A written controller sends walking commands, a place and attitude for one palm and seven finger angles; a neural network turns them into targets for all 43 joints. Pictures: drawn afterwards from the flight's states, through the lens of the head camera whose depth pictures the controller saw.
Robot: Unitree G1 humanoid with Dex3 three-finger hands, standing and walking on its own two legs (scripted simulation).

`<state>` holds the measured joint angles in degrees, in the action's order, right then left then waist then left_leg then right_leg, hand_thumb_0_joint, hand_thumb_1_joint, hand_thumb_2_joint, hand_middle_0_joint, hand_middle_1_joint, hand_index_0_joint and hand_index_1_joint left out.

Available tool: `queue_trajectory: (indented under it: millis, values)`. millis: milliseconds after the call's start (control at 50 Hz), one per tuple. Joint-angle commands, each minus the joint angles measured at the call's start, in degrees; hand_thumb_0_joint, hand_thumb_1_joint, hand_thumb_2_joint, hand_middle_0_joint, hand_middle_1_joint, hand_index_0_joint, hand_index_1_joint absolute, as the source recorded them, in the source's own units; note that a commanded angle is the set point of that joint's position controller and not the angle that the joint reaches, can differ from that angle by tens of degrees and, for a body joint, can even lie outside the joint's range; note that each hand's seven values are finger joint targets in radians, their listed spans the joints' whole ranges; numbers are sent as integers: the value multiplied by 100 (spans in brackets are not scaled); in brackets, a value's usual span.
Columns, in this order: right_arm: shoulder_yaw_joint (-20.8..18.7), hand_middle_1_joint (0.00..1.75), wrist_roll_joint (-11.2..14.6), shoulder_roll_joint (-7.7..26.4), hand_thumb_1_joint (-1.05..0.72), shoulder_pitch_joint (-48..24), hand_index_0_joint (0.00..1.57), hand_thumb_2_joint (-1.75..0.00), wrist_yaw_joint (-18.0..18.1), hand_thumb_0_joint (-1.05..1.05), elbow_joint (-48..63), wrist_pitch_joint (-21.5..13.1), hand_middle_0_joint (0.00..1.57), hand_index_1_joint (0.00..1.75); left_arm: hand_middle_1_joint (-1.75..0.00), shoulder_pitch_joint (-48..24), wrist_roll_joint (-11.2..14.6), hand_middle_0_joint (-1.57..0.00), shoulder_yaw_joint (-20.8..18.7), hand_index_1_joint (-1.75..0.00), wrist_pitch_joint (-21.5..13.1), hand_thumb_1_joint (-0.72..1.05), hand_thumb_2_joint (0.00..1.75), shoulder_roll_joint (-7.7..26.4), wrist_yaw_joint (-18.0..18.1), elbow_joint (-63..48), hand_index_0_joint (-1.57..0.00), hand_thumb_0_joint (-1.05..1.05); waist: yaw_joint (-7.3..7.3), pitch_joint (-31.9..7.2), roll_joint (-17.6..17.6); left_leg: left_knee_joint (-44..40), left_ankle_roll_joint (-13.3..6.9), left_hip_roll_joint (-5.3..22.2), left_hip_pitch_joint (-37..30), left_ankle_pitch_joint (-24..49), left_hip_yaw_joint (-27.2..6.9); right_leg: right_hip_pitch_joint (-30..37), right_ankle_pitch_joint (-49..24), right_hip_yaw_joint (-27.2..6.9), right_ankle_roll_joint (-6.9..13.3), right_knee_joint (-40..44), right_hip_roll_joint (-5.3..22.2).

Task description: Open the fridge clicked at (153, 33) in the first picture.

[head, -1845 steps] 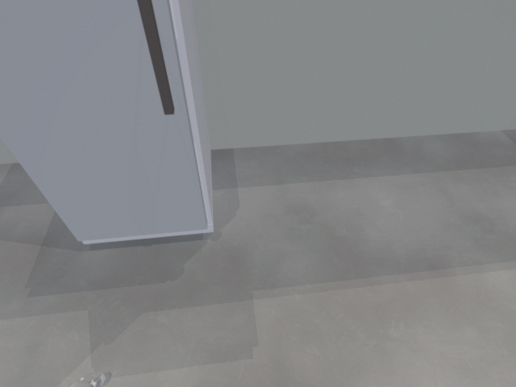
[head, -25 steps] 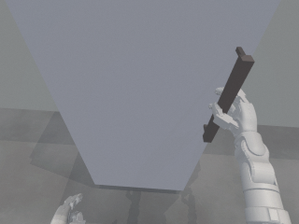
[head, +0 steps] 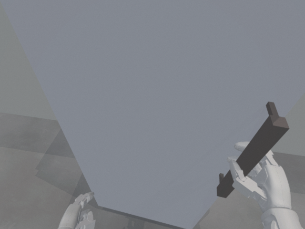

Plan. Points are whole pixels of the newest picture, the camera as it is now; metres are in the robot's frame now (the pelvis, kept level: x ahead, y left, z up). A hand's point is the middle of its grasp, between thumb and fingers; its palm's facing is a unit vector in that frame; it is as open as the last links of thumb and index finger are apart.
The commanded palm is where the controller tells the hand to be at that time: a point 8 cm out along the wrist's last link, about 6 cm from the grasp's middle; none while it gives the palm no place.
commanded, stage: walk backward, drawing the door open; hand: right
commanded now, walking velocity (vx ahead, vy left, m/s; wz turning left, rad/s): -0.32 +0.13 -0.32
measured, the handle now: (241, 158) +0.28 -0.19 +0.11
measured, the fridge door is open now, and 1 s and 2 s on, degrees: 4 21 65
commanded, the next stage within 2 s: stop walking and hold the door back in 1.98 s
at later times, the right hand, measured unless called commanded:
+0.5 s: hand (233, 180) +0.22 -0.16 +0.11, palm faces +0.42 +0.88 -0.23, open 6.5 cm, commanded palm +0.17 -0.19 +0.10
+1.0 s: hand out of the picture +0.11 -0.09 +0.10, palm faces +0.65 +0.70 -0.29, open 6.6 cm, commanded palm +0.04 -0.11 +0.10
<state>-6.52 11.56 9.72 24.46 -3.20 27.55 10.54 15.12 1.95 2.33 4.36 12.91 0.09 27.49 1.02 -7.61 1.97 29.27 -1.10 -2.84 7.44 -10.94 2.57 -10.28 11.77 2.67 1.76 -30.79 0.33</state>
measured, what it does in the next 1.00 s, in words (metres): steps to the left, turning right: left foot, then right foot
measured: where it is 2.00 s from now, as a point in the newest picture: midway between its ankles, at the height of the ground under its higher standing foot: outside the picture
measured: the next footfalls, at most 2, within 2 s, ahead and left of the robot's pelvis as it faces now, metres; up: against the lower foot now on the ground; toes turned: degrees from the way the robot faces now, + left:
left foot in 0.24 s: +0.14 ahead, +0.03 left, +0.00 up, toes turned -1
right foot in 0.52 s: +0.18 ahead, -0.07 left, +0.00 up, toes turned -17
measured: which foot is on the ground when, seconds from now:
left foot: down 0.00-0.06, up 0.08-0.22, down 0.24-0.50, up 0.52-0.76, down 0.78-0.94, up 0.96-1.00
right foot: down 0.00-0.22, up 0.24-0.50, down 0.52-0.78, up 0.80-0.92, down 0.94-1.00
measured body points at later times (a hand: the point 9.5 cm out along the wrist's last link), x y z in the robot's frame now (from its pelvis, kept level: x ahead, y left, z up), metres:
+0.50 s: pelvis +0.04 +0.05 -0.03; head +0.05 +0.07 +0.42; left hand +0.27 +0.23 -0.11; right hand +0.19 -0.20 +0.12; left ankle +0.10 +0.03 -0.75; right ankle +0.13 -0.06 -0.74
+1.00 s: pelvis -0.01 +0.20 -0.03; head +0.02 +0.18 +0.42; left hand +0.24 +0.31 -0.13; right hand +0.07 -0.13 +0.12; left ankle -0.04 +0.29 -0.68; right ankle -0.01 +0.08 -0.76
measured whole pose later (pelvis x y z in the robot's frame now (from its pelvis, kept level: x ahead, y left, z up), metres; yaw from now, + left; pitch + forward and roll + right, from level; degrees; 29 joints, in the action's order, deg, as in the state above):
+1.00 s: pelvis -0.01 +0.20 -0.03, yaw -28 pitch -1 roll +0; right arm -11.5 3.0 16.2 20.8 5.7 24.1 -6.3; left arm 7.9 -2.5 0.2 -7.2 9.0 4.6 40.1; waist 0.0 6.1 -0.2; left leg 63.8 2.6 -4.1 21.9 -29.0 1.5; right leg -17.8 10.9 -1.7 2.8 -30.1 -3.1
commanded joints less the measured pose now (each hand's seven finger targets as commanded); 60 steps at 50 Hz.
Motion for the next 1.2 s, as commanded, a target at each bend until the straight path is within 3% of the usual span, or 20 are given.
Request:
queue_trajectory:
  millis: [0, 60, 140, 180, 220, 360, 420, 460, 500, 540, 580, 700, 760, 800, 880, 900, 920, 940, 1080, 1180]
  values:
    - [-224, 140, -623, 821, -90, -663, 45, -90, 607, 0, 845, -1155, 45, 140, -30, -514, -225, -20, -293, -30, -528, 90, 90, 868, 204, -712, -20, 0, -363, 255, 360, 809, 489, -140, 1018, 3362, 317, 1292, -5603, -532, 289, -99, 101]
    - [171, 140, -751, 575, -90, 88, 45, -90, 699, 0, 1381, -1255, 45, 140, -30, -511, -442, -20, -448, -30, -516, 90, 90, 791, 17, -733, -20, 0, -344, 314, 2266, 1695, 218, -461, 3634, -1829, 271, 3463, -8582, -1596, 189, 176, 857]
    - [-208, 140, -761, 791, -90, 667, 45, -90, 844, 0, 1551, -1344, 45, 140, -30, -522, -294, -20, -476, -30, -532, 90, 90, 598, 20, -924, -20, 0, -223, 190, 567, -462, 80, -464, 1817, 241, 509, 2429, -7274, -1047, -166, -715, 348]
    - [-680, 140, -610, 1195, -90, 899, 45, -90, 811, 0, 1905, -1558, 45, 140, -30, -993, -88, -20, -428, -30, -643, 90, 90, 517, 249, -1229, -20, 0, 290, -251, -1022, -1049, -371, 643, -2344, 5033, -239, -1313, -1273, -869, -270, -1959, -417]
    - [-1050, 140, -744, 1426, -90, 1034, 45, -90, 944, 0, 1614, -1795, 45, 140, -30, -1073, -158, -20, -247, -30, -957, 90, 90, 267, 581, -1504, -20, 0, 358, -435, -1352, -181, -307, 2314, -1711, 6991, -1129, -1852, 2327, -1052, 14, -3218, -514]
    - [-516, 140, -973, 805, -90, 328, 45, -90, 1033, 0, 1021, -2218, 45, 140, -30, -758, -147, -20, -353, -30, -838, 90, 90, 294, 414, -519, -20, 0, -162, -212, -1425, -758, 1603, 1230, 308, 5005, 341, -676, 1278, 553, -296, -2558, -233]
    - [-314, 140, -1027, 894, -90, -161, 45, -90, 1014, 0, 1620, -2137, 45, 140, -30, -1121, -221, -20, -390, -30, -817, 90, 90, 299, 482, -560, -20, 0, -201, 179, -1353, -975, 1018, 1098, 1140, 2728, 532, 219, 677, 885, -202, -1137, -212]
    - [-74, 140, -983, 836, -90, -159, 45, -90, 1010, 0, 1779, -2194, 45, 140, -30, -997, -275, -20, -347, -30, -861, 90, 90, 390, 507, -414, -20, 0, -396, 598, 13, -77, 1015, 846, 2029, 621, 537, 827, -25, 131, 12, 573, 215]
    - [-199, 140, -1036, 934, -90, 182, 45, -90, 1170, 0, 1887, -2262, 45, 140, -30, -1029, -439, -20, -273, -30, -1009, 90, 90, 341, 410, -546, -20, 0, 16, -5, 1866, 4573, 560, 256, 1390, -2497, -883, -899, 46, -4314, 1331, 2155, 2892]
    - [-532, 140, -1099, 1378, -90, -345, 45, -90, 1211, 0, 2180, -2210, 45, 140, -30, -1539, -408, -20, -370, -30, -1018, 90, 90, 371, 371, -387, -20, 0, -43, 423, 641, 4776, 270, 90, 554, -2021, -1439, -2442, 2375, -3633, 1063, 2691, 2492]
    - [-772, 140, -1093, 1338, -90, -384, 45, -90, 1234, 0, 2239, -2038, 45, 140, -30, -1628, -358, -20, -424, -30, -1120, 90, 90, 332, 418, -550, -20, 0, 122, 440, 971, 3641, 313, -36, 585, -1792, -600, -2316, 2793, -2455, 566, 2521, 1698]
    - [-396, 140, -961, 1066, -90, -614, 45, -90, 1163, 0, 1744, -2060, 45, 140, -30, -1168, -357, -20, -415, -30, -1478, 90, 90, 326, 389, -72, -20, 0, 65, -234, 1635, -436, 60, -699, -417, -1999, 569, -878, 1579, -1116, -442, 2353, 350]
    - [-865, 140, -987, 1750, -90, -1154, 45, -90, 1094, 0, 1888, -2257, 45, 140, -30, -1048, -302, -20, -384, -30, -1334, 90, 90, 84, 460, 291, -20, 0, -76, -313, -468, -1973, -397, 1058, 2041, -599, -508, 1093, 142, -57, -616, -1179, -496]
    - [-1207, 140, -962, 1930, -90, -1082, 45, -90, 1130, 0, 1851, -2261, 45, 140, -30, -1195, -441, -20, -317, -30, -1271, 90, 90, 45, 479, 277, -20, 0, -21, -525, -234, -1165, -765, 1783, 1225, 1947, -640, -262, 991, -73, -528, -2455, -460]
    - [-943, 140, -887, 1463, -90, -988, 45, -90, 909, 0, 1113, -2152, 45, 140, -30, -1082, -381, -20, -345, -30, -1378, 90, 90, 201, 670, 244, -20, 0, -270, -298, -650, 1624, 227, 1065, 76, 5487, 469, -14, -513, 153, -23, -81, -423]
    - [-1026, 140, -747, 1547, -90, -881, 45, -90, 884, 0, 1280, -2217, 45, 140, -30, -877, -364, -20, -375, -30, -1446, 90, 90, 412, 695, 215, -20, 0, -460, -613, 204, 3410, 768, 252, 1335, 3837, 688, 1604, -4189, -1450, 632, 919, 586]
    - [-968, 140, -801, 1392, -90, -679, 45, -90, 816, 0, 1371, -2337, 45, 140, -30, -678, -414, -20, -438, -30, -1579, 90, 90, 457, 592, 235, -20, 0, -185, -956, 1268, 4897, 791, -314, 2878, -1876, -107, 2833, -7362, -3681, 1380, 935, 2134]
    - [-1012, 140, -1082, 1468, -90, -935, 45, -90, 846, 0, 1405, -2424, 45, 140, -30, -526, -503, -20, -464, -30, -1631, 90, 90, 460, 426, 477, -20, 0, -276, -784, 633, 5010, 469, -220, 3085, -2871, -816, 2871, -7434, -3762, 1346, 758, 2444]
    - [-1150, 140, -891, 1362, -90, -899, 45, -90, 1033, 0, 1010, -2071, 45, 140, -30, -995, -274, -20, -559, -30, -1584, 90, 90, 436, 529, 122, -20, 0, -99, 388, 1269, 2821, 495, 119, 658, -626, -315, -1585, 255, -1394, 421, 1745, 1030]
    - [-1637, 140, -968, 1748, -90, -906, 45, -90, 1166, 0, 831, -2171, 45, 140, -30, -1153, -237, -20, -639, -30, -1647, 90, 90, 525, 539, 34, -20, 0, 71, 682, 2015, 2044, 529, -256, -437, -1457, 137, -2938, 2455, -1936, 457, 2042, 995]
